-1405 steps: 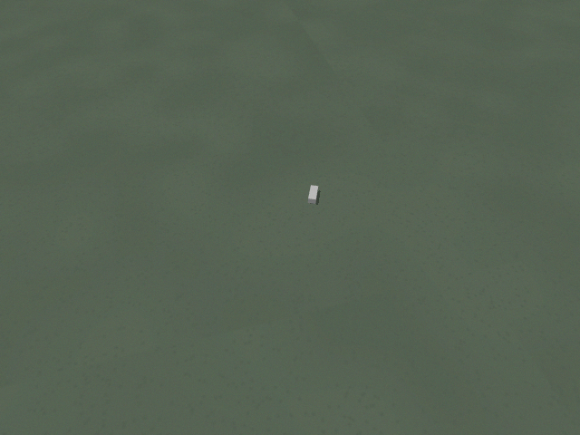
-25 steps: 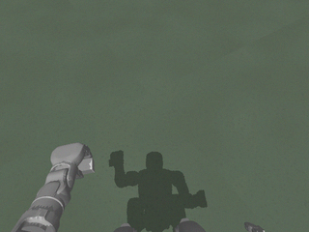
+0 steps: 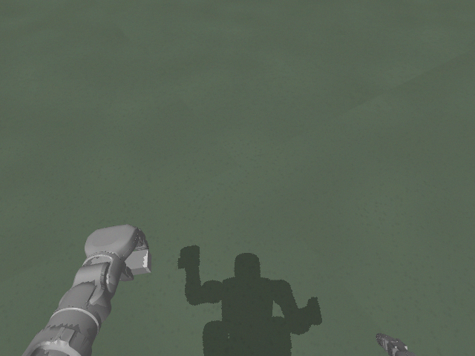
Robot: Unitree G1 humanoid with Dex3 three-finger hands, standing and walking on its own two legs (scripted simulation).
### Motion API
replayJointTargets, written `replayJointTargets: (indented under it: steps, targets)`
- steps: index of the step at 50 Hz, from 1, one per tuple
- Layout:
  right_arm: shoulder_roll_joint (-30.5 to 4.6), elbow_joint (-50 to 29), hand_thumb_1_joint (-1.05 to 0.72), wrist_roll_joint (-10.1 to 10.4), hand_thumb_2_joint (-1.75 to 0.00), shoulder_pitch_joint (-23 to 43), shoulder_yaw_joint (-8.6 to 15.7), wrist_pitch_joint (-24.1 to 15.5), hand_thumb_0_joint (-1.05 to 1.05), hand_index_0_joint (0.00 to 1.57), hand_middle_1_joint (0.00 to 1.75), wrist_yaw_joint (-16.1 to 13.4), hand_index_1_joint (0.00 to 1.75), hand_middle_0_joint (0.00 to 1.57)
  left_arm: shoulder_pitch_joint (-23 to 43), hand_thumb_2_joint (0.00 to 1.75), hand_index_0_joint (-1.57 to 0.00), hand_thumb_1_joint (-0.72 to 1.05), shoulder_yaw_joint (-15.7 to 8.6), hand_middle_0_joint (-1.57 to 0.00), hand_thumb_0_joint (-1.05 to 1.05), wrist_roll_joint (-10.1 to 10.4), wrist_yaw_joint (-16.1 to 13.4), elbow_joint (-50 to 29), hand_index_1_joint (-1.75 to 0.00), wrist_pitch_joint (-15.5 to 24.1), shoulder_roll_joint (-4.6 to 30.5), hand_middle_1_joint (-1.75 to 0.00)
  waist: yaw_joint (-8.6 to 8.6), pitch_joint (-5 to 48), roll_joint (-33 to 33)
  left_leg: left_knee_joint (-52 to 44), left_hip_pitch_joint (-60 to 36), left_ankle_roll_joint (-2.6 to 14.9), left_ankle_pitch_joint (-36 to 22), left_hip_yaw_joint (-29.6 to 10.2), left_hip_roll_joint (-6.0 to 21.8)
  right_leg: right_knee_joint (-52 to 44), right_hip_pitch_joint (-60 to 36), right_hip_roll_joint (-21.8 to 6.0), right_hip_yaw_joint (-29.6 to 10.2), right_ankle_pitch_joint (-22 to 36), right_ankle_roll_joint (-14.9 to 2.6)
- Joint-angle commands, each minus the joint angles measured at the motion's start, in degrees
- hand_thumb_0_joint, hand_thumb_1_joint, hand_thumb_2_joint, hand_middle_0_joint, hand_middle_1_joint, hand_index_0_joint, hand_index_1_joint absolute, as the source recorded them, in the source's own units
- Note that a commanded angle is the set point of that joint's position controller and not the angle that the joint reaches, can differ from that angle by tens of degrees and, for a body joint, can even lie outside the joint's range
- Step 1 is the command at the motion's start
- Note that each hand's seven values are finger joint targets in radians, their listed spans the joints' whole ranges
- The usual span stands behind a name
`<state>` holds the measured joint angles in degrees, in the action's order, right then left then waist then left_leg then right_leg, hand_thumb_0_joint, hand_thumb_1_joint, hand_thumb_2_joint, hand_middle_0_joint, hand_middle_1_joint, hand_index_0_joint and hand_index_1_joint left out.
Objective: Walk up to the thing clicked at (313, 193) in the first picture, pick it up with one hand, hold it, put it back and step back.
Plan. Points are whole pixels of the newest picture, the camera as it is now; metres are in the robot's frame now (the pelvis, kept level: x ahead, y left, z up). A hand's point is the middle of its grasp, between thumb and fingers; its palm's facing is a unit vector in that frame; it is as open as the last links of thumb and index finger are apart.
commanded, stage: hold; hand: left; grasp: from above
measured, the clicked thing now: (126, 264) +0.33 +0.23 -0.10
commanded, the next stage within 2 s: crouch in 1.56 s
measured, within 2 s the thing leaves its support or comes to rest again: neither
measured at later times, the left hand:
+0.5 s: hand (120, 267) +0.30 +0.22 -0.04, palm faces -0.44 -0.06 -0.90, open 6.7 cm
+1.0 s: hand (120, 268) +0.29 +0.21 -0.02, palm faces -0.43 -0.06 -0.90, open 6.7 cm
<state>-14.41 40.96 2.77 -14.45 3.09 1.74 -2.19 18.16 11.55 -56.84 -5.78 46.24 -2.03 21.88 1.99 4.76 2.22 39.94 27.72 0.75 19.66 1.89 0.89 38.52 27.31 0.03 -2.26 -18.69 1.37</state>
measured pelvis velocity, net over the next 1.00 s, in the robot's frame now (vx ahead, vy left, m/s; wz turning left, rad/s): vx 0.00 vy -0.01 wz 0.00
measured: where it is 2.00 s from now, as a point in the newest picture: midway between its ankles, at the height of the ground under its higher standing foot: outside the picture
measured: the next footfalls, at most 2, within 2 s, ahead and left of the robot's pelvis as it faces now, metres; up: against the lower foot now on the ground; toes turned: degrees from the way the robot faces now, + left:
none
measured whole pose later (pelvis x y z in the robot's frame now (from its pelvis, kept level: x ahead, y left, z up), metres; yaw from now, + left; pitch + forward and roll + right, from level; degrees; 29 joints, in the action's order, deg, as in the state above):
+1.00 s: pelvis +0.00 -0.01 +0.02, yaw +0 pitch +1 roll +0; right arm -14.6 38.7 3.9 -11.0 2.0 3.9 -2.8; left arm 12.9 12.9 -56.4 0.9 35.3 -2.2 22.3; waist -0.4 1.5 3.0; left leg 28.8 15.8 0.1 14.5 2.2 0.8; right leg 29.5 16.4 0.0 -2.5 -14.5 0.7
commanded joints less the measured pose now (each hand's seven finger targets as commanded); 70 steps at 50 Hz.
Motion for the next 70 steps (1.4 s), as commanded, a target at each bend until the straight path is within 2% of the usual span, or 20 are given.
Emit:
replayJointTargets:
  steps: [1, 6, 8, 13, 21, 24, 26, 29, 37, 43, 45, 47, 52, 54, 57, 58, 65, 67, 69, 70]
  targets:
    - [-8.6, -6.7, -0.89, 0.2, -0.9, 1.0, 2.5, -1.7, 0.0, 0.2, 0.3, -0.5, 0.3, 0.2, 18.3, 0.2, -1.16, 0.77, -4.5, -1.13, 0.0, -0.4, -1.3, -11.9, -0.16, 0.2, 11.8, -0.18, -0.15, 14.5, 0.3, -6.1, -11.3, -0.56, -17.7, -1.3, -1.1, -5.2, -6.5, 2.6, 1.8, 14.4, -2.24]
    - [-8.4, -7.1, -0.89, 0.4, -0.9, 1.2, 2.3, -1.3, 0.0, 0.2, 0.3, -0.5, 0.3, 0.2, 18.0, 0.19, -1.15, 0.77, -4.6, -1.13, 0.0, -0.4, -0.3, -13.2, -0.17, 0.1, 12.4, -0.19, -0.46, 14.7, -0.2, -6.6, -11.9, -0.16, -20.4, -0.8, -1.5, -6.1, -8.7, 2.5, 1.4, 17.6, -2.07]
    - [-8.3, -7.5, -0.89, 0.4, -0.9, 1.9, 2.2, -1.2, 0.0, 0.2, 0.3, -0.5, 0.3, 0.2, 17.4, 0.22, -1.16, 0.78, -3.7, -1.14, 0.0, -0.4, 0.1, -13.2, -0.18, 0.0, 11.2, -0.2, -0.6, 13.0, -0.5, -7.7, -12.2, -0.31, -19.0, -1.0, -1.3, -6.8, -8.4, 2.5, 1.6, 16.0, -2.22]
    - [-8.5, -8.0, -0.89, 0.5, -0.9, 2.7, 2.1, -1.1, 0.0, 0.2, 0.3, -0.5, 0.3, 0.2, 15.9, 0.22, -1.16, 0.78, -4.5, -1.13, 0.0, -0.1, 1.0, -14.0, -0.18, 0.0, 12.1, -0.2, -1.29, 12.3, -0.4, -9.3, -13.4, -0.43, -18.4, -1.0, -1.0, -7.9, -9.9, 2.6, 1.9, 15.0, -2.25]
    - [-8.2, -9.3, -0.89, 0.6, -0.9, 4.7, 1.6, -1.0, 0.0, 0.2, 0.3, -0.5, 0.3, 0.2, 15.9, 0.23, -1.17, 0.79, -3.7, -1.14, 0.0, 0.2, 1.8, -16.3, -0.2, 0.2, 11.5, -0.22, -1.03, 10.0, -1.8, -11.1, -13.9, 0.1, -14.3, -0.5, -1.5, -10.7, -10.2, 2.0, 1.2, 12.0, -1.87]
    - [-8.2, -9.1, -0.89, 0.6, -0.9, 4.9, 1.7, -0.9, 0.0, 0.2, 0.3, -0.6, 0.3, 0.2, 15.3, 0.26, -1.15, 0.77, -5.3, -1.14, 0.0, 0.0, 1.8, -17.4, -0.2, 0.3, 12.9, -0.22, -1.79, 11.8, -0.6, -11.3, -15.5, -0.05, -16.2, -0.4, -1.5, -10.6, -11.6, 2.0, 1.2, 13.5, -1.91]
    - [-8.0, -9.0, -0.89, 0.6, -0.9, 4.8, 1.6, -0.9, 0.0, 0.2, 0.3, -0.6, 0.3, 0.2, 16.3, 0.25, -1.16, 0.79, -4.1, -1.14, 0.0, -0.1, 1.9, -18.8, -0.21, 0.3, 11.8, -0.24, -1.13, 12.4, -0.9, -11.1, -16.2, 0.02, -17.4, -0.3, -1.5, -10.5, -12.0, 2.0, 1.0, 14.9, -1.83]
    - [-8.1, -8.9, -0.89, 0.7, -0.9, 5.7, 1.5, -0.8, 0.0, 0.2, 0.3, -0.8, 0.3, 0.2, 16.5, 0.26, -1.16, 0.79, -5.1, -1.14, 0.0, -0.1, 1.8, -19.0, -0.22, 0.3, 12.9, -0.24, -1.73, 11.4, -0.8, -11.9, -16.5, 0.0, -16.5, -0.2, -1.6, -11.4, -11.9, 1.9, 1.1, 13.9, -1.79]
    - [-7.6, -9.6, -0.9, 0.9, -0.9, 7.4, 1.2, -0.6, 0.0, 0.2, 0.3, -0.9, 0.3, 0.2, 14.3, 0.24, -1.16, 0.79, -3.9, -1.13, 0.0, 0.1, 2.8, -19.7, -0.22, -0.1, 11.5, -0.25, -2.02, 10.0, -2.5, -12.7, -17.0, 0.37, -16.1, 0.1, -1.8, -12.9, -12.9, 1.5, 1.0, 13.8, -1.35]
    - [-7.5, -9.7, -0.9, 1.0, -0.9, 8.0, 1.2, -0.3, 0.0, 0.2, 0.3, -1.0, 0.3, 0.2, 14.1, 0.23, -1.15, 0.78, -5.2, -1.13, 0.0, 0.1, 3.7, -21.1, -0.21, -0.2, 12.9, -0.23, -2.31, 10.4, -0.6, -13.5, -18.5, 0.28, -16.7, 0.2, -1.8, -13.3, -13.6, 1.5, 1.0, 14.3, -1.55]
    - [-7.6, -9.9, -0.89, 1.1, -0.9, 7.9, 1.1, -0.2, 0.0, 0.2, 0.3, -1.0, 0.3, 0.2, 13.7, 0.23, -1.14, 0.77, -4.2, -1.12, 0.0, 0.3, 3.9, -22.4, -0.21, -0.1, 11.7, -0.24, -2.11, 10.6, -1.7, -13.6, -18.7, 0.34, -17.7, 0.1, -1.7, -13.1, -14.0, 1.6, 1.1, 15.4, -1.56]
    - [-7.5, -10.0, -0.9, 1.1, -0.9, 8.0, 1.0, -0.1, 0.0, 0.2, 0.3, -1.1, 0.3, 0.2, 14.6, 0.23, -1.14, 0.76, -5.2, -1.11, 0.0, -0.1, 4.1, -21.8, -0.23, -0.1, 13.1, -0.25, -2.46, 9.8, -0.8, -14.2, -18.6, 0.19, -17.4, 0.0, -1.6, -13.4, -13.7, 1.7, 1.2, 14.7, -1.77]
    - [-7.5, -10.3, -0.89, 1.2, -0.9, 8.3, 0.9, -0.2, 0.0, 0.2, 0.3, -1.1, 0.3, 0.2, 14.4, 0.23, -1.13, 0.76, -3.4, -1.1, 0.0, 0.4, 5.0, -22.4, -0.23, -0.1, 11.3, -0.26, -1.7, 9.1, -1.7, -14.7, -19.6, 0.27, -17.4, 0.0, -1.5, -13.9, -13.8, 1.8, 1.3, 14.6, -1.79]
    - [-7.4, -10.2, -0.9, 1.3, -0.9, 8.5, 0.8, -0.1, 0.0, 0.2, 0.3, -1.2, 0.3, 0.2, 14.7, 0.24, -1.12, 0.74, -4.7, -1.1, 0.0, 0.2, 4.8, -21.3, -0.22, -0.1, 12.4, -0.24, -2.35, 8.7, -1.5, -14.9, -19.4, 0.28, -16.8, 0.1, -1.6, -14.4, -13.6, 1.6, 1.3, 13.9, -1.72]
    - [-7.2, -10.7, -0.9, 1.2, -0.9, 8.9, 0.8, -0.2, 0.0, 0.2, 0.3, -1.0, 0.3, 0.2, 11.9, 0.23, -1.13, 0.76, -3.2, -1.09, 0.0, 0.4, 4.8, -21.3, -0.24, -0.1, 10.5, -0.27, -2.58, 8.1, -2.0, -15.0, -18.7, 0.26, -16.6, 0.1, -1.8, -14.5, -14.1, 1.5, 1.4, 13.7, -1.74]
    - [-7.3, -10.7, -0.9, 1.2, -0.9, 8.5, 0.9, -0.1, 0.0, 0.2, 0.3, -1.0, 0.3, 0.2, 11.6, 0.25, -1.13, 0.76, -4.7, -1.1, 0.0, 0.2, 4.8, -21.3, -0.23, 0.0, 11.7, -0.26, -2.85, 9.0, -1.7, -14.7, -19.1, 0.25, -17.1, 0.2, -1.8, -14.3, -14.3, 1.4, 1.3, 14.1, -1.74]
    - [-7.4, -9.8, -0.9, 1.0, -0.9, 8.0, 0.9, 0.1, 0.0, 0.2, 0.3, -1.0, 0.3, 0.2, 17.1, 0.28, -1.14, 0.76, -5.0, -1.12, 0.0, -0.7, 3.6, -22.3, -0.24, 0.7, 13.0, -0.26, -1.91, 10.0, -1.3, -14.6, -20.0, 0.37, -17.3, 0.1, -1.8, -14.5, -14.5, 1.4, 1.2, 14.6, -1.67]
    - [-7.2, -9.6, -0.9, 0.9, -0.9, 8.2, 1.1, 0.0, 0.0, 0.2, 0.3, -1.0, 0.3, 0.2, 16.9, 0.29, -1.14, 0.76, -5.3, -1.11, 0.0, -0.6, 3.4, -22.8, -0.26, 0.7, 13.2, -0.29, -2.5, 11.4, 0.6, -14.7, -20.6, 0.12, -18.1, 0.2, -1.8, -14.3, -14.8, 1.4, 1.2, 15.2, -1.87]
    - [-7.2, -9.6, -0.9, 1.0, -0.9, 7.9, 1.1, -0.1, 0.0, 0.2, 0.3, -1.0, 0.3, 0.2, 15.7, 0.28, -1.16, 0.79, -3.8, -1.13, 0.0, -0.4, 3.5, -22.3, -0.26, 0.3, 11.0, -0.29, -2.12, 11.2, -1.2, -14.7, -20.7, 0.29, -18.5, 0.2, -1.7, -14.4, -15.1, 1.5, 1.4, 15.8, -1.7]
    - [-7.4, -9.5, -0.89, 1.0, -0.9, 7.9, 1.2, 0.0, 0.0, 0.2, 0.3, -1.0, 0.3, 0.2, 13.9, 0.28, -1.17, 0.81, -4.7, -1.14, 0.0, -0.3, 3.4, -21.2, -0.26, 0.1, 11.9, -0.28, -2.5, 10.6, -1.5, -14.7, -20.2, 0.27, -18.9, 0.2, -1.7, -14.5, -15.4, 1.4, 1.5, 16.1, -1.68]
